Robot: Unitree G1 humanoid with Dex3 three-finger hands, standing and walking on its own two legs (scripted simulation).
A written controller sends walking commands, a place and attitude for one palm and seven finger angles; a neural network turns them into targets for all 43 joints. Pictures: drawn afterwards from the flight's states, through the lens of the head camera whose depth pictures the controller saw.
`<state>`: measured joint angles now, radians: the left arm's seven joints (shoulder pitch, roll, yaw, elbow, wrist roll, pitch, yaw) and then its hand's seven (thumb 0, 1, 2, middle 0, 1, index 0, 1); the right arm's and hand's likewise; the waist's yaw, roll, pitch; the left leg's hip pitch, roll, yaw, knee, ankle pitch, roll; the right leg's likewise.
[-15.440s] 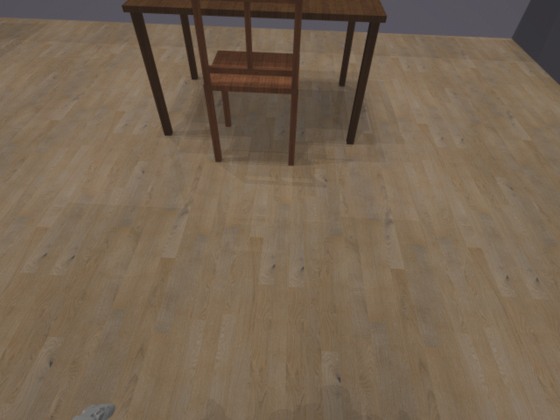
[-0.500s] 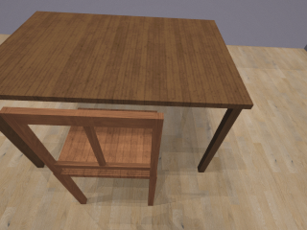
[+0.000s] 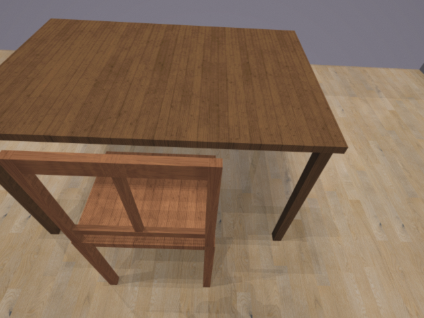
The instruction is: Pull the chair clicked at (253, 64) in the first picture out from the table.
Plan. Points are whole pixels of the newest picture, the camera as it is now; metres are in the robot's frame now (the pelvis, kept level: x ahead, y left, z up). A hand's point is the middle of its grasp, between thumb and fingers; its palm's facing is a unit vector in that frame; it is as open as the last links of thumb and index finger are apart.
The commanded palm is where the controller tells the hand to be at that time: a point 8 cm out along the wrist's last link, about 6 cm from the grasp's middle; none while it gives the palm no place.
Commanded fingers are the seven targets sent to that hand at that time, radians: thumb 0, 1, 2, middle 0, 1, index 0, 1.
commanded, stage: look again from close up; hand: left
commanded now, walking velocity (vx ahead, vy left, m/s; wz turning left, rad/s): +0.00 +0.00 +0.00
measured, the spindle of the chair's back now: (130, 205) +0.38 +0.23 -0.09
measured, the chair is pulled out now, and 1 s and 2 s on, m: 0.00 0.00 0.00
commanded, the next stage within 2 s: shuffle to correct the standing spot in 0.02 s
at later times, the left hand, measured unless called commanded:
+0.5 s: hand out of the picture -0.02 +0.19 -0.18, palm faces +0.02 -0.97 -0.24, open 7.4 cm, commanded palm none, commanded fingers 0.00 0.90 0.90 -0.20 -0.30 -0.20 -0.30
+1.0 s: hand out of the picture -0.08 +0.16 -0.18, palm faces +0.00 -0.99 -0.16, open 7.4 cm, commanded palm none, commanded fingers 0.00 0.90 0.90 -0.20 -0.30 -0.20 -0.30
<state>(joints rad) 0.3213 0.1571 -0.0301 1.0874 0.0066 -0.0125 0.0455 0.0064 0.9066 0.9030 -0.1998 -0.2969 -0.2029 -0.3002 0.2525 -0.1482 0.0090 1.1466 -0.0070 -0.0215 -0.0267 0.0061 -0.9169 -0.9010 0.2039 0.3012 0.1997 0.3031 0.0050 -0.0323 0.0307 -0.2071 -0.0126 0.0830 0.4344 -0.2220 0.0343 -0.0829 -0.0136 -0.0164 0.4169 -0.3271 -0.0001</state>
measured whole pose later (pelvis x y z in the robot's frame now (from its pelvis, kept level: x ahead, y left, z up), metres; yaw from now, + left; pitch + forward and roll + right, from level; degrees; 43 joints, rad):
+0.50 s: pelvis -0.04 +0.00 -0.01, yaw +0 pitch -1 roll +0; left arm 0.28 0.19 0.00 0.99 0.02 0.03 0.05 0.01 0.90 0.90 -0.20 -0.30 -0.20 -0.30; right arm 0.19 -0.19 -0.04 1.03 -0.01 0.04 -0.02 0.00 -0.91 -0.90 0.20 0.30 0.20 0.30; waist 0.01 0.00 0.08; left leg -0.33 0.00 0.08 0.58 -0.23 0.03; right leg -0.21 0.00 -0.02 0.59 -0.35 -0.01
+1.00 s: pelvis -0.03 +0.01 -0.01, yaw +1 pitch +1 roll -1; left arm 0.39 0.12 -0.04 1.09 0.02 -0.01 0.04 0.01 0.91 0.90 -0.20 -0.30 -0.20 -0.30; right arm 0.31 -0.15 0.00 1.07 -0.02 0.01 0.00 0.01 -0.91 -0.90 0.20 0.30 0.20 0.30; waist -0.02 0.02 0.03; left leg -0.34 0.01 0.06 0.55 -0.22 0.04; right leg -0.17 0.01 -0.05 0.49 -0.33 -0.01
